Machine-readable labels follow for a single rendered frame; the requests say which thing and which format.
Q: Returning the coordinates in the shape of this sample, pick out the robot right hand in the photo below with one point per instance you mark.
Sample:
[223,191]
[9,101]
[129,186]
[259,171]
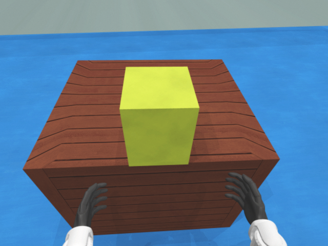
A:
[250,198]

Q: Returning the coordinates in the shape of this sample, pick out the robot left hand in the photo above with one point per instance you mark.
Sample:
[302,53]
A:
[86,209]

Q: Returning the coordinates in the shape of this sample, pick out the pedestal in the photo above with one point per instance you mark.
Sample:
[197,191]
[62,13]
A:
[82,143]

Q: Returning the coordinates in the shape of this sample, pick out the robot right forearm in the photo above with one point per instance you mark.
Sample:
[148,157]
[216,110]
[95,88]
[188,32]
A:
[264,232]

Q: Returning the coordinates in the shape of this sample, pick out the robot left forearm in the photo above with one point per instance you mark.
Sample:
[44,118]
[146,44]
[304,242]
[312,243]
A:
[79,236]

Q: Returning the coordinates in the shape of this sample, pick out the carton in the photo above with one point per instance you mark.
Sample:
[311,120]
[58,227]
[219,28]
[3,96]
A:
[159,112]

